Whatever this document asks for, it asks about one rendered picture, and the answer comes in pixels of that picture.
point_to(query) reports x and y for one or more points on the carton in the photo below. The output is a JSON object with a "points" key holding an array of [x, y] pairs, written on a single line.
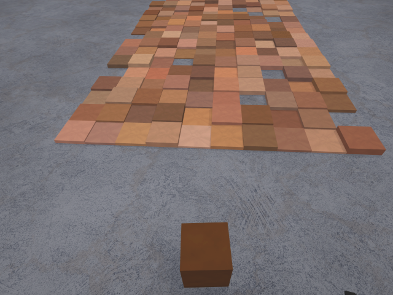
{"points": [[206, 259]]}

